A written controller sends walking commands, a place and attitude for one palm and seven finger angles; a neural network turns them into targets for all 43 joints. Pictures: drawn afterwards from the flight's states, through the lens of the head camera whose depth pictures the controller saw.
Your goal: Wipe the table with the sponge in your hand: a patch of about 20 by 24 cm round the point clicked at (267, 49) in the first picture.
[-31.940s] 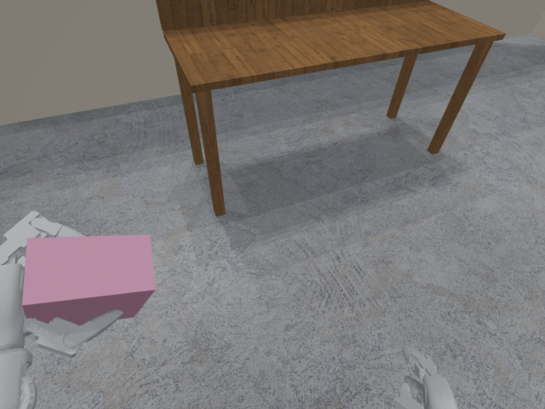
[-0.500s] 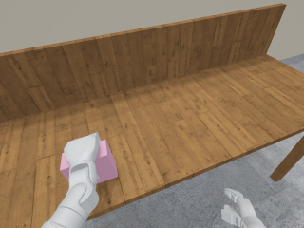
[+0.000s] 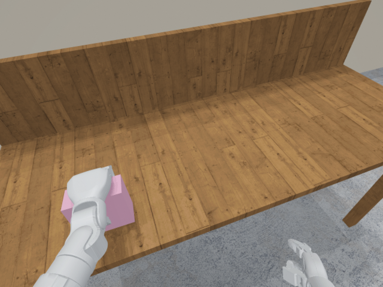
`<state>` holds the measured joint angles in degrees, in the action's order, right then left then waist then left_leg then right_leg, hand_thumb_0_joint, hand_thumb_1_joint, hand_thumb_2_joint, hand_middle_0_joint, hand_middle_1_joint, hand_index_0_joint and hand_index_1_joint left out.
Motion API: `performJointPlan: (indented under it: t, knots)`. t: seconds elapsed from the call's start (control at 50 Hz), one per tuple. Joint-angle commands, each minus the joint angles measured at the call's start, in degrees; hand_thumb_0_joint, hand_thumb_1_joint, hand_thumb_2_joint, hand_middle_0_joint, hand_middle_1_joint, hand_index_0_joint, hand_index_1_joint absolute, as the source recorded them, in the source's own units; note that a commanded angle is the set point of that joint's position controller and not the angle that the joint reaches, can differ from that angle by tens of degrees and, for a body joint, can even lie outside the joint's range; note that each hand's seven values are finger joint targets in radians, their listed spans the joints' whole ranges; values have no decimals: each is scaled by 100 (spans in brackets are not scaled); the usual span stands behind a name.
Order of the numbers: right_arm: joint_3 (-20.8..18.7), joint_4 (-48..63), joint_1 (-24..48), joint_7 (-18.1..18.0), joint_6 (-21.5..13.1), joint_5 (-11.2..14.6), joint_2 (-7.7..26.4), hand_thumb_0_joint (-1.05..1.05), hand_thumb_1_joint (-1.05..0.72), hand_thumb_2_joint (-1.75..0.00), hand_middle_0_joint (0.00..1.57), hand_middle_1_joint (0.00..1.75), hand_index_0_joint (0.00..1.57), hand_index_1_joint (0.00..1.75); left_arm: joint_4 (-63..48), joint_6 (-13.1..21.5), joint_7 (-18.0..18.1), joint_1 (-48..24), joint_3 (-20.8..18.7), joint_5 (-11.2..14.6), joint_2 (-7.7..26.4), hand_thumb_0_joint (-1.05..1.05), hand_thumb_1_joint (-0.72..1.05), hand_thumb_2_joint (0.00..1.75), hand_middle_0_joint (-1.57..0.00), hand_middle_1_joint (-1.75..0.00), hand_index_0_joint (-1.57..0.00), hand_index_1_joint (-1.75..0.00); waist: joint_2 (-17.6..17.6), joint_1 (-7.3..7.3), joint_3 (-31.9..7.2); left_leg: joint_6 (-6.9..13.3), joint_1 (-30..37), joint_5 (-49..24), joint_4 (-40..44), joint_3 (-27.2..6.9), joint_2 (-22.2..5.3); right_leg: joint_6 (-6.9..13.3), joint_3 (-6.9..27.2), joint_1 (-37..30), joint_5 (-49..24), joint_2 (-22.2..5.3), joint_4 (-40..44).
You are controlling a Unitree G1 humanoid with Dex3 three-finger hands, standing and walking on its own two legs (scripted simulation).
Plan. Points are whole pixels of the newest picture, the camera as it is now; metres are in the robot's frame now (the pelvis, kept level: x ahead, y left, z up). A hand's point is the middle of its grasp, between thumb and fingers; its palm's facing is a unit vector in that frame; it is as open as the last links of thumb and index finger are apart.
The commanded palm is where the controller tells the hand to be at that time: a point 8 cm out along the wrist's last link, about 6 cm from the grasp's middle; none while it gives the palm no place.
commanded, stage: wipe forward along the middle lane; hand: left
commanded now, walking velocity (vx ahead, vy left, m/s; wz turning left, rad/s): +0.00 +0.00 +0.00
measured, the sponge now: (103, 210) +0.29 +0.25 -0.02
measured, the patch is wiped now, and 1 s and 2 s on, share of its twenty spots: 0.90 0.90 0.95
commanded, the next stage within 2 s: slide back across to the first lane in 1.40 s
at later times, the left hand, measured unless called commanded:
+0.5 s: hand (98, 182) +0.34 +0.27 +0.01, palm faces -0.10 -0.02 -0.99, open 10.4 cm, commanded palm +0.33 +0.28 +0.05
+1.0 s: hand (98, 166) +0.39 +0.30 +0.01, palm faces -0.13 +0.00 -0.99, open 10.4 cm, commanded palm +0.38 +0.29 +0.04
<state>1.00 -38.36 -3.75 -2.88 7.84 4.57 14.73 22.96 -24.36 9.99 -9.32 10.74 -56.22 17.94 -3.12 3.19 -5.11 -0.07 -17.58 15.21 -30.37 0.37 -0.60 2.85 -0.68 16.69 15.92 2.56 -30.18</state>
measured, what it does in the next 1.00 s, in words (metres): stands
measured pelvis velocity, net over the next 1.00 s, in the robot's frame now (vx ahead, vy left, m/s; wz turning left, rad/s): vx -0.03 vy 0.00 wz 0.01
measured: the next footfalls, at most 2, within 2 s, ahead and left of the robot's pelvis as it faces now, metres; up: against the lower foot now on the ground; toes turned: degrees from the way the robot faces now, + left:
none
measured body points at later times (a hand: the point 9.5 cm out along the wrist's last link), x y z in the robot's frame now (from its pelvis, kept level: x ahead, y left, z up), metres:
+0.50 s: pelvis -0.02 -0.01 -0.01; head +0.00 -0.03 +0.44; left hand +0.34 +0.27 +0.07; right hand +0.12 -0.25 -0.14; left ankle +0.01 +0.12 -0.73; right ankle +0.00 -0.09 -0.73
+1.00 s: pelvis -0.03 +0.00 -0.02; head +0.03 -0.01 +0.43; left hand +0.39 +0.29 +0.07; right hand +0.06 -0.27 -0.15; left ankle +0.01 +0.12 -0.73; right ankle +0.00 -0.09 -0.73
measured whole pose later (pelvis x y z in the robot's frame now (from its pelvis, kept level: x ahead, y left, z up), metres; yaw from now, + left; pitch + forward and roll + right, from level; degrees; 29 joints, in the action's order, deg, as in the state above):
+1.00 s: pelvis -0.03 +0.00 -0.02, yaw +0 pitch +13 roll -1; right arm -0.2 -42.1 -14.3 -2.7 5.9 4.2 15.3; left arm 62.2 -11.7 15.0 -41.3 2.2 -58.8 27.6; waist -3.0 -3.3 -7.6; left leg -0.1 -37.4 16.1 -40.2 -1.3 -1.5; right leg 3.0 -2.5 35.1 15.8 3.5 -37.6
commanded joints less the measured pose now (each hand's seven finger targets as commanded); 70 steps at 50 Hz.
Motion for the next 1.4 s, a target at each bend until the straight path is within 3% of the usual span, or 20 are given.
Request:
performJointPlan:
  t: [0.0, 0.12, 0.14, 0.2, 0.24, 0.28, 0.34, 0.4, 0.44, 0.5, 0.62, 0.64, 0.72, 0.76, 0.8, 0.84, 1.06, 1.24, 1.32, 1.38]
  knots:
    - [-266, 822, 736, -76, -306, 6, 652, 0, -90, -90, 20, 30, 20, 30, -95, 130, 202, -1673, -573, -223, 1111, 0, 10, 130, -120, -160, -120, -160, 551, -61, -771, 240, 22, -609, 168, -95, 324, 99, 386, -104, -1075, -60, 519]
    - [-311, 741, 507, -113, -330, 14, 670, 0, -90, -90, 20, 30, 20, 30, 575, 337, 333, -2280, -446, -264, 972, 0, 10, 130, -120, -160, -120, -160, 712, -194, -849, 244, -229, -344, 35, -74, 279, 57, 286, 225, -727, -81, 446]
    - [-323, 701, 476, -121, -329, 14, 706, 0, -90, -90, 20, 30, 20, 30, 699, 371, 362, -2254, -780, -221, 1287, 0, 10, 130, -120, -160, -120, -160, 802, -136, -913, 242, -316, -289, 36, -93, 280, 66, 363, 170, -667, -65, 462]
    - [-327, 685, 353, -128, -328, 22, 690, 0, -90, -90, 20, 30, 20, 30, 967, 443, 406, -2526, -518, -245, 1072, 0, 10, 130, -120, -160, -120, -160, 756, -238, -923, 247, -438, -223, -46, -65, 263, 28, 277, 303, -611, -99, 388]
    - [-322, 660, 313, -127, -298, 24, 733, 0, -90, -90, 20, 30, 20, 30, 1145, 457, 434, -2562, -790, -246, 1367, 0, 10, 130, -120, -160, -120, -160, 727, -170, -1026, 235, -551, -182, -41, -122, 271, 53, 336, 303, -506, -73, 367]
    - [-317, 657, 207, -136, -302, 33, 691, 0, -90, -90, 20, 30, 20, 30, 1274, 521, 460, -3014, -459, -250, 1100, 0, 10, 130, -120, -160, -120, -160, 708, -349, -957, 261, -619, -48, -120, -77, 258, -2, 264, 473, -360, -111, 360]
    - [-312, 554, 86, -153, -300, 13, 750, 0, -90, -90, 20, 30, 20, 30, 1739, 608, 516, -3189, -873, -271, 1589, 0, 10, 130, -120, -160, -120, -160, 703, -305, -917, 255, -841, 102, -152, -103, 237, 14, 327, 595, -104, -101, 355]
    - [-341, 557, -91, -139, -306, 14, 729, 0, -90, -90, 20, 30, 20, 30, 2011, 721, 538, -3317, -660, -271, 1396, 0, 10, 130, -120, -160, -120, -160, 809, -396, -1042, 270, -963, 133, -269, -54, 234, -43, 286, 618, -140, -130, 293]
    - [-337, 509, -147, -151, -307, 13, 765, 0, -90, -90, 20, 30, 20, 30, 2124, 798, 569, -3530, -1018, -240, 1850, 0, 10, 130, -120, -160, -120, -160, 756, -360, -1114, 272, -1078, 185, -278, -66, 217, -34, 401, 560, -86, -132, 315]
    - [-341, 510, -291, -135, -309, 17, 751, 0, -90, -90, 20, 30, 20, 30, 2399, 880, 579, -3697, -819, -293, 1745, 0, 10, 130, -120, -160, -120, -160, 692, -449, -1069, 280, -1222, 259, -324, -47, 222, -67, 337, 652, -8, -157, 280]
    - [-351, 412, -547, -126, -356, 21, 787, 0, -90, -90, 20, 30, 20, 30, 2831, 996, 639, -4346, -832, -336, 1981, 0, 10, 130, -120, -160, -120, -160, 606, -586, -1139, 294, -1386, 445, -396, -43, 190, -89, 361, 861, 320, -157, 296]
    - [-360, 375, -577, -125, -372, 10, 795, 0, -90, -90, 20, 30, 20, 30, 2848, 1040, 659, -4445, -1031, -332, 2168, 0, 10, 130, -120, -160, -120, -160, 536, -562, -1245, 296, -1387, 380, -392, -64, 171, -66, 380, 830, 243, -141, 277]
    - [-389, 329, -790, -77, -377, -11, 803, 0, -90, -90, 20, 30, 20, 30, 3091, 1096, 688, -4521, -846, -405, 2014, 0, 10, 130, -120, -160, -120, -160, 553, -638, -1433, 306, -1419, 192, -516, -53, 155, -77, 345, 835, -189, -141, 150]
    - [-405, 301, -866, -63, -362, -28, 823, 0, -90, -90, 20, 30, 20, 30, 3101, 1139, 712, -4483, -1033, -400, 2218, 0, 10, 130, -120, -160, -120, -160, 504, -604, -1651, 315, -1431, 8, -580, -46, 159, -72, 347, 675, -514, -126, 78]
    - [-400, 300, -882, -47, -371, -18, 810, 0, -90, -90, 20, 30, 20, 30, 3183, 1110, 705, -4584, -808, -375, 1959, 0, 10, 130, -120, -160, -120, -160, 571, -707, -1462, 316, -1474, 93, -569, -34, 142, -98, 314, 828, -454, -131, 121]
    - [-381, 254, -896, -63, -360, -20, 864, 0, -90, -90, 20, 30, 20, 30, 3293, 1116, 734, -4713, -1208, -336, 2475, 0, 10, 130, -120, -160, -120, -160, 601, -663, -1496, 313, -1625, 118, -550, -59, 141, -92, 359, 732, -403, -124, 131]
    - [-393, 189, -1227, -14, -382, -46, 878, 0, -90, -90, 20, 30, 20, 30, 3609, 1152, 712, -5248, -938, -486, 2379, 0, 10, 130, -120, -160, -120, -160, 411, -853, -1615, 337, -1578, -11, -656, -73, 109, -104, 194, 1078, -504, -68, -21]
    - [-400, 115, -1402, 29, -383, -84, 906, 0, -90, -90, 20, 30, 20, 30, 3920, 1120, 720, -5576, -1100, -615, 2641, 0, 10, 130, -120, -160, -120, -160, 147, -877, -1800, 318, -1508, -236, -738, -132, 58, -52, 96, 1345, -616, -19, -163]
    - [-399, 67, -1537, 33, -403, -101, 941, 0, -90, -90, 20, 30, 20, 30, 4090, 1069, 720, -5950, -981, -674, 2692, 0, 10, 130, -120, -160, -120, -160, 173, -1030, -1743, 326, -1528, -121, -786, -136, 34, -74, 54, 1569, -428, 1, -169]
    - [-393, 33, -1653, 17, -420, -118, 986, 0, -90, -90, 20, 30, 20, 30, 4159, 1082, 695, -6227, -1113, -688, 2992, 0, 10, 130, -120, -160, -120, -160, 243, -1076, -1917, 341, -1574, -127, -836, -161, 27, -87, 53, 1547, -434, 13, -209]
